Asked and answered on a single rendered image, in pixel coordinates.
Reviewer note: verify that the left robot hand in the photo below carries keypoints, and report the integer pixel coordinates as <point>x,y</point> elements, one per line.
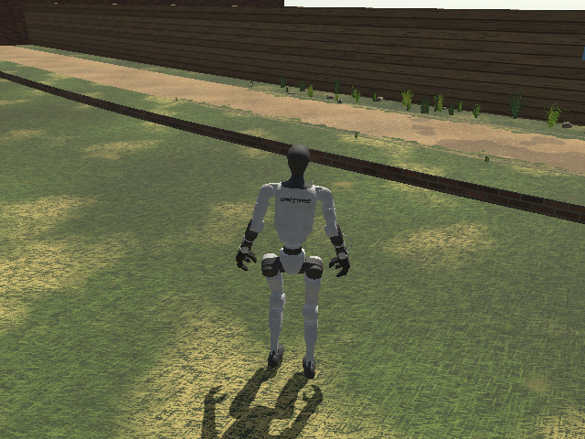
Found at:
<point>244,256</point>

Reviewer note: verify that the robot left upper arm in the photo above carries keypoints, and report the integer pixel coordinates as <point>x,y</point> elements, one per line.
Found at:
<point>267,191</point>

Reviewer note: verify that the robot left forearm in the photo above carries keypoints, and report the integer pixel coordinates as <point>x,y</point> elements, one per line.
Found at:
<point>248,239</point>

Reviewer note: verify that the right robot hand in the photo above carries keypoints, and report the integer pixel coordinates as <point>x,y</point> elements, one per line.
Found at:
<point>341,263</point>

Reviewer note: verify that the robot right forearm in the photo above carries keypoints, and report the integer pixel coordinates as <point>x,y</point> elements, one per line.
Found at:
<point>339,244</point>

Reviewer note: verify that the robot right upper arm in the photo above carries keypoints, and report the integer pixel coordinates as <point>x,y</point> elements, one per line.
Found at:
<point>324,195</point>

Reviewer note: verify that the right robot foot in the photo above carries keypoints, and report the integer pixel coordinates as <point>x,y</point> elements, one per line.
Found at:
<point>309,372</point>

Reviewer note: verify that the left robot thigh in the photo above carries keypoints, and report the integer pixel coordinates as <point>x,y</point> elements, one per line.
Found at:
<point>270,266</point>

